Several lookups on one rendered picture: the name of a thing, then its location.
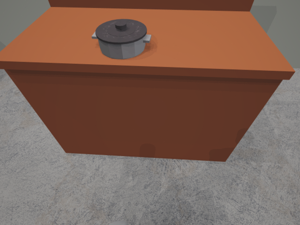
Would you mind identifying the table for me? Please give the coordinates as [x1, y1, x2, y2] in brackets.
[0, 0, 295, 162]

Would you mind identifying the pot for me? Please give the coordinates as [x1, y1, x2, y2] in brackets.
[91, 32, 151, 59]

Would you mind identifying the knob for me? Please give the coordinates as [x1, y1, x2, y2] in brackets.
[115, 21, 127, 30]

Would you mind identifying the lid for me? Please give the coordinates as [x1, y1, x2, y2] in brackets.
[95, 19, 147, 45]

